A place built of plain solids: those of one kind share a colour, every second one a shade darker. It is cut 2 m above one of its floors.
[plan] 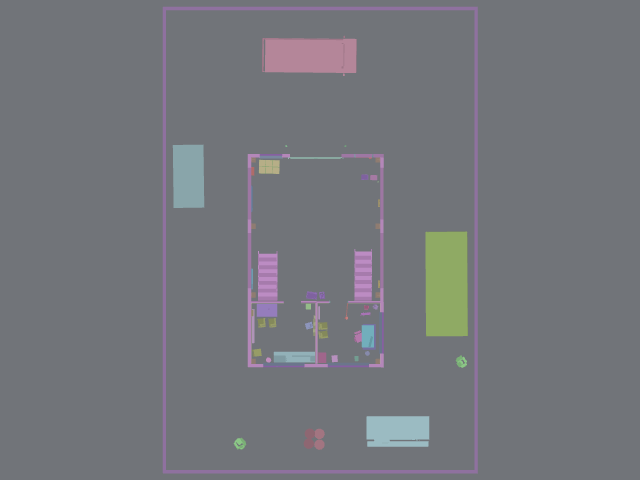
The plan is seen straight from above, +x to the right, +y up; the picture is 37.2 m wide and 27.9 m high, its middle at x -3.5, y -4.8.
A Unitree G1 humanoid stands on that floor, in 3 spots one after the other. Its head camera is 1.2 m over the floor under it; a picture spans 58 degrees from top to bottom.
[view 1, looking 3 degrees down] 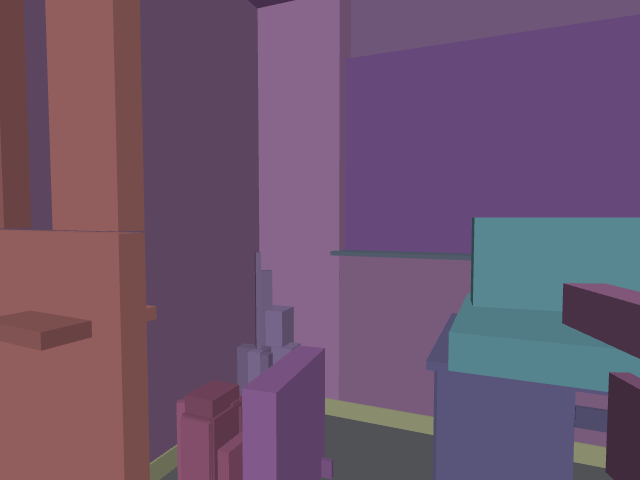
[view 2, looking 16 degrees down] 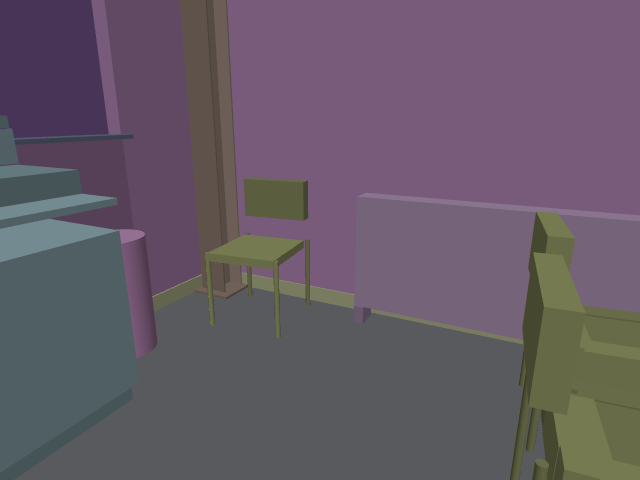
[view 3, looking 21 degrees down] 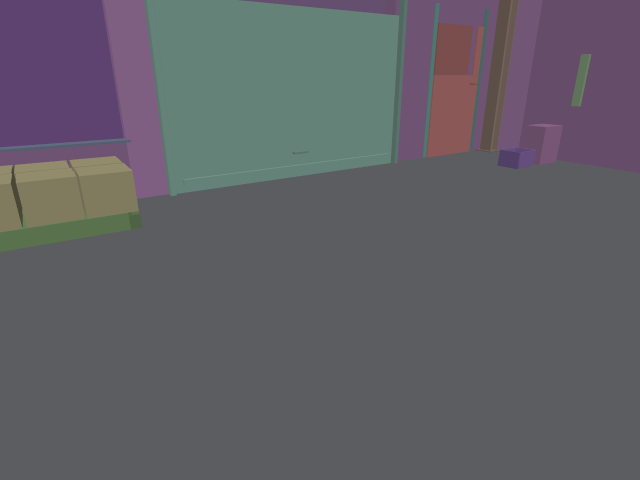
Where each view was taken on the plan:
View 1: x -2.40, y -9.90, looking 23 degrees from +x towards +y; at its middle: wall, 2.61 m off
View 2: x -5.10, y -9.90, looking -153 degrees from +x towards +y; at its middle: wall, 2.80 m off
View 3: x -6.54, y -4.62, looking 56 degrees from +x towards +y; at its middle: ground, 3.35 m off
